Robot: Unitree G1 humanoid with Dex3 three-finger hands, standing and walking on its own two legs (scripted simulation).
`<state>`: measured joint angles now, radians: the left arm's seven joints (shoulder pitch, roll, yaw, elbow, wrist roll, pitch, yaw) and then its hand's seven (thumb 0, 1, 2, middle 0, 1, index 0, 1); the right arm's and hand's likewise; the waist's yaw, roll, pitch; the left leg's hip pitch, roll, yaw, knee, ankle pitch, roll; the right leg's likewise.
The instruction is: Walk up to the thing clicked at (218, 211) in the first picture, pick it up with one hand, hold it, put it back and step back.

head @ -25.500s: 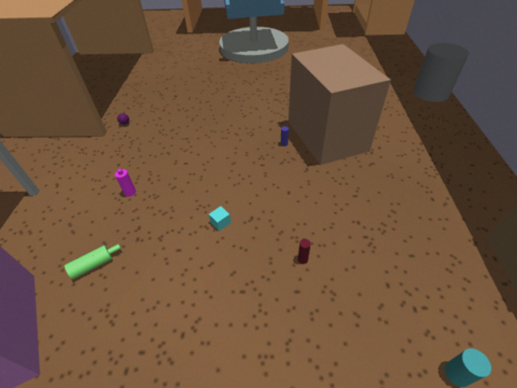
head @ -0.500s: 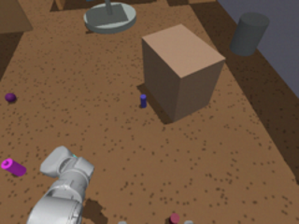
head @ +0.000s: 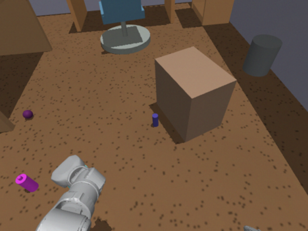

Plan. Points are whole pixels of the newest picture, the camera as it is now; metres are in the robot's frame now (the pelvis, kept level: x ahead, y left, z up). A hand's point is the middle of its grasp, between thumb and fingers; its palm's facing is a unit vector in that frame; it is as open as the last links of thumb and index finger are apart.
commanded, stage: hold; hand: left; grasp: from above
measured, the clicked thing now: (84, 183) +0.32 +0.24 -0.10
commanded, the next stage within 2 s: crouch in 1.66 s
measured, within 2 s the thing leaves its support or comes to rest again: neither
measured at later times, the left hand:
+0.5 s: hand (81, 176) +0.31 +0.23 -0.05, palm faces -0.24 -0.37 -0.90, open 9.8 cm
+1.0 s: hand (80, 176) +0.30 +0.23 -0.03, palm faces -0.21 -0.38 -0.90, open 9.9 cm
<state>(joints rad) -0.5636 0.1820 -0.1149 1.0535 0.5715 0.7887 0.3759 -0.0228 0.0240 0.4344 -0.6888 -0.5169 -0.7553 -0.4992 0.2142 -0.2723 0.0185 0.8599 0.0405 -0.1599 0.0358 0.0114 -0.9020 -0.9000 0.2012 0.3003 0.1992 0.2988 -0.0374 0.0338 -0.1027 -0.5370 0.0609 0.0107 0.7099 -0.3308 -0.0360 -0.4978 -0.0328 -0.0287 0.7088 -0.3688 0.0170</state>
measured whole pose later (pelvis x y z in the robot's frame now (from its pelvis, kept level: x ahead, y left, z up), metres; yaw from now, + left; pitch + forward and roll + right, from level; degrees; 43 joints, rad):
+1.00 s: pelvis +0.00 +0.00 +0.01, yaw +0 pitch +5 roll +0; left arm -0.57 0.14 -0.15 0.96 0.54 0.92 0.38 -0.04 0.00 0.50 -0.69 -0.51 -0.73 -0.53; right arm 0.15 -0.27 0.03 0.85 0.04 -0.14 0.10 0.01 -0.91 -0.90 0.20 0.30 0.20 0.30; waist 0.00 0.05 -0.08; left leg -0.39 0.06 0.03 0.58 -0.28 -0.03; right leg -0.36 -0.03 -0.02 0.59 -0.32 0.02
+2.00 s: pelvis +0.00 +0.00 +0.01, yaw -1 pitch +6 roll +0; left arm -0.59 0.12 -0.14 1.05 0.53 0.90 0.38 -0.03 0.02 0.50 -0.66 -0.53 -0.71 -0.54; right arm 0.14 -0.27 0.01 0.85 0.04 -0.15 0.11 0.01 -0.87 -0.90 0.20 0.30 0.20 0.30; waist -0.01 0.04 -0.08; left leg -0.40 0.06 0.03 0.57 -0.27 -0.04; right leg -0.37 -0.03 -0.01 0.58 -0.31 0.01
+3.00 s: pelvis -0.09 +0.02 -0.31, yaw -6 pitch +36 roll -6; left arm -0.99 0.52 0.25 1.50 0.73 0.40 0.56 -0.02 0.06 0.36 -0.72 -0.35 -0.80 -0.36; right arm 0.13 -0.24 0.00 0.89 -0.11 -0.23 0.17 0.01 -0.90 -0.90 0.20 0.30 0.20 0.30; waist -0.18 0.05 -0.17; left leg -2.05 0.08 -0.11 2.05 -0.63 -0.02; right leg -1.97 0.01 -0.03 2.00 -0.66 0.04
